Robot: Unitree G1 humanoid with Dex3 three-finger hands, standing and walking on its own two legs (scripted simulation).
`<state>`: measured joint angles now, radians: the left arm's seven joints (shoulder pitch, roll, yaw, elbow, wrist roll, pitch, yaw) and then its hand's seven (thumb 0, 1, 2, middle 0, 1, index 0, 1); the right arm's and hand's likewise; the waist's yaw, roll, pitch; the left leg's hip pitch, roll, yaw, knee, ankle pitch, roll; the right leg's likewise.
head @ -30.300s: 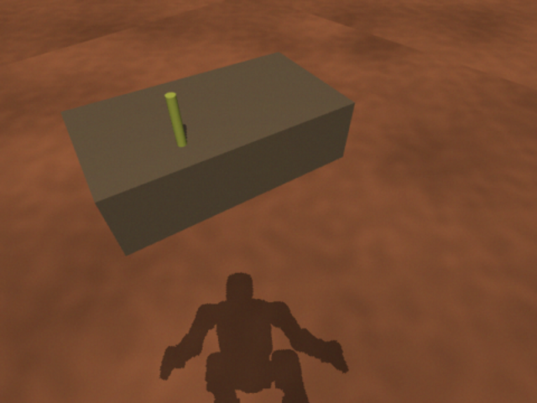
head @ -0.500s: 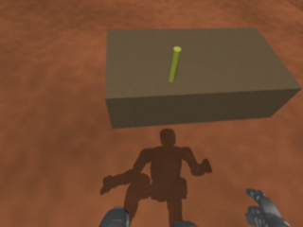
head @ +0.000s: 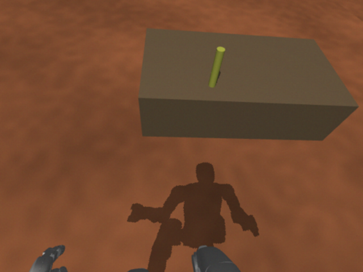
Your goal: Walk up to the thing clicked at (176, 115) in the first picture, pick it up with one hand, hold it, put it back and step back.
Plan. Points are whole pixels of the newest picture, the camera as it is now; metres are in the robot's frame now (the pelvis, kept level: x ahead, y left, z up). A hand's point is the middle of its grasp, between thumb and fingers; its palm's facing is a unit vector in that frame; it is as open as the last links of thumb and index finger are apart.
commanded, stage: step back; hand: right
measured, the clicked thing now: (216, 68) +1.08 -0.26 -0.28
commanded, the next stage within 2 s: stand in 1.06 s
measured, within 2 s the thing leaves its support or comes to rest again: neither
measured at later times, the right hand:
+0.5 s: hand out of the picture -0.01 -0.28 -0.15, palm faces +0.02 +0.93 -0.36, open 7.4 cm
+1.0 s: hand out of the picture +0.09 -0.28 -0.14, palm faces +0.02 +0.93 -0.37, open 7.4 cm
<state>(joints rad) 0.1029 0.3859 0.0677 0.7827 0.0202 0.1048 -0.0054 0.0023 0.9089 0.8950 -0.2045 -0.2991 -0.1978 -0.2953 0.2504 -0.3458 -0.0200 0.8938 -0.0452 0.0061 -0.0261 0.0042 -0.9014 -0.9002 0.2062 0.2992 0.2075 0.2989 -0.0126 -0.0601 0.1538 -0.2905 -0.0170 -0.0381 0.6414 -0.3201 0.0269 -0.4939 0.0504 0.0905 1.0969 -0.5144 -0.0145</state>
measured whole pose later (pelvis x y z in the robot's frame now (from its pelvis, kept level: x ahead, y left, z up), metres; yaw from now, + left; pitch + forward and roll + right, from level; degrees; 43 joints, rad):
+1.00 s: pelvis +0.00 -0.02 +0.00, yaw -2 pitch -1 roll +0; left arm 0.11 0.37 0.03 1.02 0.02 -0.04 0.00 0.00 0.91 0.89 -0.21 -0.30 -0.20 -0.30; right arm 0.13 -0.36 -0.04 1.01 -0.02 -0.01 0.00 0.00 -0.90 -0.90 0.20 0.30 0.20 0.30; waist 0.02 0.00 0.07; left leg -0.28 -0.01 -0.01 0.67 -0.38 0.02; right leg -0.18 -0.02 -0.04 0.57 -0.37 0.00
